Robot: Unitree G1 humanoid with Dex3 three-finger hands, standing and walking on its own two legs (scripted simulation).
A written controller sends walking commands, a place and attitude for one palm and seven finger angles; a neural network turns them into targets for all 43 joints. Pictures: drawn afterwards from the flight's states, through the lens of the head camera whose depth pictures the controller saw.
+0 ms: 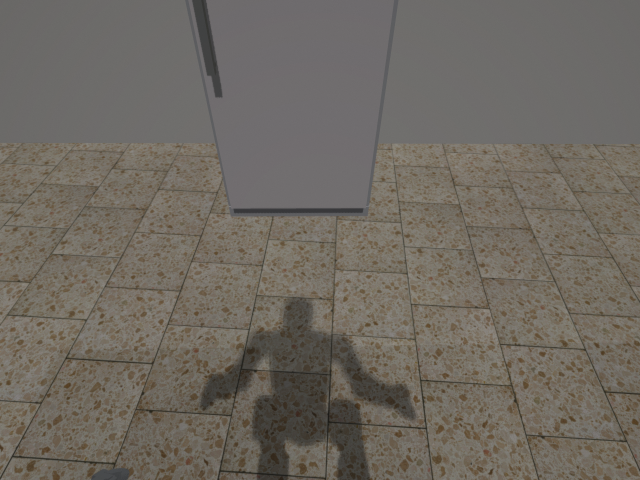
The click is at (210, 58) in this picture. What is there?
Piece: fridge door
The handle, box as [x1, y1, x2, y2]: [192, 0, 215, 75]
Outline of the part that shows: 192,0 207,75 214,75 215,62 213,60 203,1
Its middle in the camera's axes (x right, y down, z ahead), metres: -0.34 -0.68 +1.07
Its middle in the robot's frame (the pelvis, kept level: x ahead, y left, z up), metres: +1.26 +0.41 +0.16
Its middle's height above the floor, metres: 0.93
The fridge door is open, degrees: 0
